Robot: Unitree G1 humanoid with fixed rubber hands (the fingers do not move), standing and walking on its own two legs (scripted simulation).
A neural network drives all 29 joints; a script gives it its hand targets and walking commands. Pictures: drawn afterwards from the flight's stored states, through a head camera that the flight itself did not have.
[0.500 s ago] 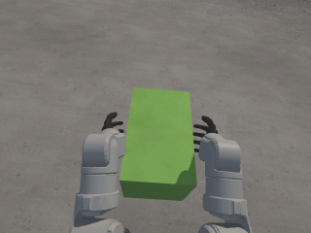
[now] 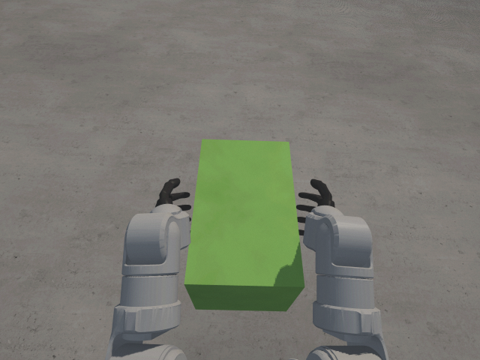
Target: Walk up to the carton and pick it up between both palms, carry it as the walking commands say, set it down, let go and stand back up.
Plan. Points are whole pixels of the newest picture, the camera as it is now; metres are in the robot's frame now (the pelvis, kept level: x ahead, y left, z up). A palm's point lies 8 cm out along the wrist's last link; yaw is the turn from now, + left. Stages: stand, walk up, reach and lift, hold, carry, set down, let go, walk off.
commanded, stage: carry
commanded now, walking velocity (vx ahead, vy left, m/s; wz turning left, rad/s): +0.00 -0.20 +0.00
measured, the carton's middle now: (243, 223) +0.36 +0.02 -0.01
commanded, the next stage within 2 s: none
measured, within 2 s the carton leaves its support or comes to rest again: neither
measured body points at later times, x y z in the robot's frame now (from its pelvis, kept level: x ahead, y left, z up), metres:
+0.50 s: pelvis -0.08 -0.13 +0.00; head -0.06 -0.13 +0.45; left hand +0.23 +0.01 +0.07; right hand +0.25 -0.24 +0.08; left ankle -0.06 +0.01 -0.73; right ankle -0.04 -0.26 -0.70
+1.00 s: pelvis -0.17 -0.29 +0.00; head -0.16 -0.28 +0.45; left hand +0.13 -0.14 +0.07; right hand +0.16 -0.39 +0.08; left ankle -0.17 -0.15 -0.73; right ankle -0.12 -0.39 -0.70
